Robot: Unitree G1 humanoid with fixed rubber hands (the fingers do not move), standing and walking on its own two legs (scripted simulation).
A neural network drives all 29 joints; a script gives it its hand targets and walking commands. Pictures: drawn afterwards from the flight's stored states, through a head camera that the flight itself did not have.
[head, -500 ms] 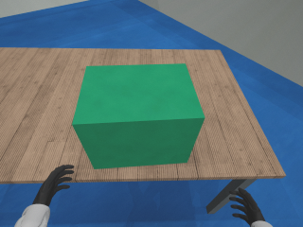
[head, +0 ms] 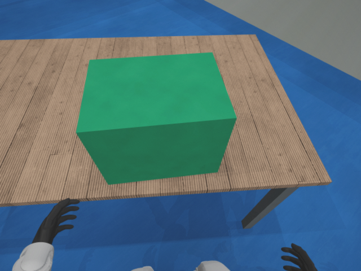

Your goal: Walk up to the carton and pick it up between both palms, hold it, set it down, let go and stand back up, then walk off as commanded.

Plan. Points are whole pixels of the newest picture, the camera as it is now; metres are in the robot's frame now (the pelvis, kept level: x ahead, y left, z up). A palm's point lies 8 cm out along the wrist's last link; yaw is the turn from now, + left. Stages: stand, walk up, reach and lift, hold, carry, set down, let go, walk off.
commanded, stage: walk off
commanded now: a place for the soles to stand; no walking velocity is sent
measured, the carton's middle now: (158, 120) +0.47 +0.05 +0.03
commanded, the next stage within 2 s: none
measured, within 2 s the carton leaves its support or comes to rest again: neither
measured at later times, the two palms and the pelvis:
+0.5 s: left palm out of the picture +0.02 +0.27 -0.10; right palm out of the picture +0.08 -0.30 -0.12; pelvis -0.08 -0.03 -0.01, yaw +3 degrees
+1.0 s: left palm out of the picture -0.08 +0.34 -0.13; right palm out of the picture -0.01 -0.27 -0.06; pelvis -0.16 +0.02 +0.01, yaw +4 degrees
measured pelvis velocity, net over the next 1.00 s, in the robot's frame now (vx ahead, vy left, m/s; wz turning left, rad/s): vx -0.16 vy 0.02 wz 0.07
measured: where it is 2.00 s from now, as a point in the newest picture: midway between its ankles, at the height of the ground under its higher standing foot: outside the picture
